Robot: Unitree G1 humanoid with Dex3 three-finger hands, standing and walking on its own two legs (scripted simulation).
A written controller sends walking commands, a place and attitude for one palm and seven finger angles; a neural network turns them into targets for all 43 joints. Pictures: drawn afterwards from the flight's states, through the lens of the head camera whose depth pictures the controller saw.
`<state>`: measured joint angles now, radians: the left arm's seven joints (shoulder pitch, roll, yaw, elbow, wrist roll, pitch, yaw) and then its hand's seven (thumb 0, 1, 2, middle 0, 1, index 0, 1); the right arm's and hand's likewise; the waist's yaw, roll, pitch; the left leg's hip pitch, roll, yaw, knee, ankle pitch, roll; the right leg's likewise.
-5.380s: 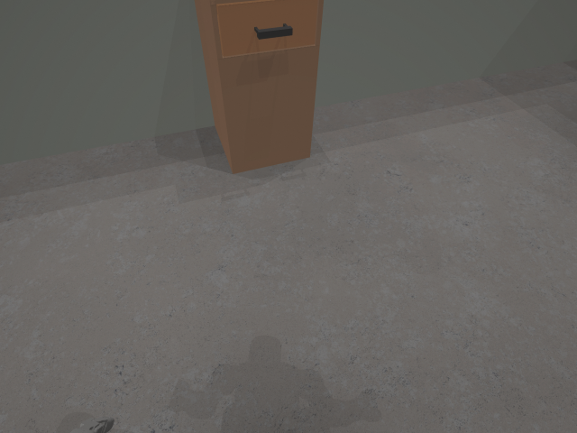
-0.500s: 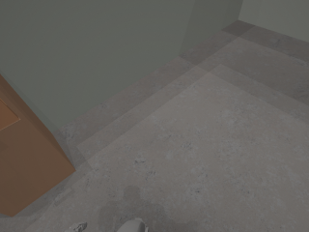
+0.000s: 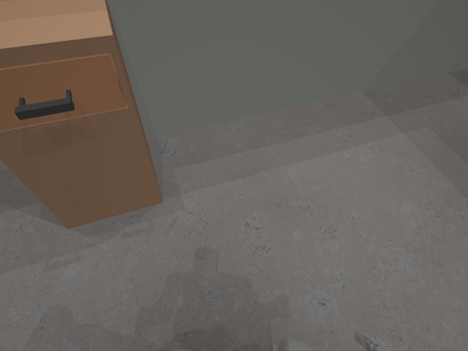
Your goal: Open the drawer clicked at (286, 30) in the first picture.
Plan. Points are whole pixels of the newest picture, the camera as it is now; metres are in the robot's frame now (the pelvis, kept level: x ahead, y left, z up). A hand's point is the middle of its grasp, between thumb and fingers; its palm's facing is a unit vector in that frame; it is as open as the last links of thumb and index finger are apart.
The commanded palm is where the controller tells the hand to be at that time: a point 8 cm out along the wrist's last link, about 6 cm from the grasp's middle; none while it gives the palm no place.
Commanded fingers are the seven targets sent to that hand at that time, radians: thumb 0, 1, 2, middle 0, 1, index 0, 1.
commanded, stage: turn to face it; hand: left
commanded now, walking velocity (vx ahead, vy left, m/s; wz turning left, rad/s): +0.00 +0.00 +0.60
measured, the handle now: (45, 103) +0.67 +0.57 -0.06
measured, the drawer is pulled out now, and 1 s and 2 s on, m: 0.00 0.00 0.00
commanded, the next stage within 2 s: take the last steps up to it in 0.52 s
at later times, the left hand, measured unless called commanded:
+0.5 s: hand out of the picture +0.02 +0.17 -0.14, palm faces +0.27 -0.92 -0.28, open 7.4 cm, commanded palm none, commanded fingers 0.00 0.90 0.90 -0.20 -0.30 -0.20 -0.30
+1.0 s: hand out of the picture -0.03 +0.20 -0.16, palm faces +0.37 -0.90 -0.21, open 7.4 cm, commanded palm none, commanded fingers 0.00 0.90 0.90 -0.20 -0.30 -0.20 -0.30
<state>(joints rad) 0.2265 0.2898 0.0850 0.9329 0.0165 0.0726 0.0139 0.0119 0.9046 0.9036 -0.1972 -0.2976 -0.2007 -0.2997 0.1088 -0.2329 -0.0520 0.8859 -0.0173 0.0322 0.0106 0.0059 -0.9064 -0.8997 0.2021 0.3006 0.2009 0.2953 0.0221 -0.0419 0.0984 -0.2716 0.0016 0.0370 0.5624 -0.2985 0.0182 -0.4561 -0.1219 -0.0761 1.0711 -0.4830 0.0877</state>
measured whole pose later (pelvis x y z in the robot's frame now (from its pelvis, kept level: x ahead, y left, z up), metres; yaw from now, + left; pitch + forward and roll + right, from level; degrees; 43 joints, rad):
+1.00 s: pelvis +0.01 +0.01 +0.01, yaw +21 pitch -1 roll +0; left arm 0.25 0.20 0.04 1.03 0.03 0.02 -0.02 0.01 0.91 0.90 -0.19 -0.30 -0.20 -0.30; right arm 0.31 -0.17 -0.03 1.05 -0.02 -0.01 -0.01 0.01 -0.92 -0.90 0.20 0.30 0.20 0.30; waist -0.01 0.00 0.02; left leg -0.10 -0.02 0.03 0.38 -0.27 0.03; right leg -0.37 -0.08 -0.08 0.75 -0.39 0.04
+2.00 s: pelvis +0.28 +0.15 +0.00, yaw +22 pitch +0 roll +1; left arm 0.14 0.14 0.02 1.02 0.02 -0.04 0.02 0.00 0.91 0.90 -0.19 -0.30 -0.20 -0.30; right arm 0.33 -0.14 -0.03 1.13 -0.01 0.01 -0.03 0.01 -0.91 -0.90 0.20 0.30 0.20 0.30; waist -0.05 0.05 0.06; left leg -0.18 0.06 0.11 0.68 -0.52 -0.02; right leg -0.34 -0.05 -0.13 0.58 -0.24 -0.05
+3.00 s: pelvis +0.24 +0.18 +0.01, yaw +21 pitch +0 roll +0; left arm 0.28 0.15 -0.02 1.09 0.01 -0.03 0.05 0.01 0.92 0.90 -0.20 -0.30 -0.20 -0.30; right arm 0.30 -0.17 0.01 1.07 -0.02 0.01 -0.01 0.01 -0.91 -0.90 0.20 0.30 0.20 0.30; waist -0.03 0.02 0.04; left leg -0.26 0.04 0.06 0.52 -0.26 0.00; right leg -0.17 0.02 -0.05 0.48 -0.31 -0.03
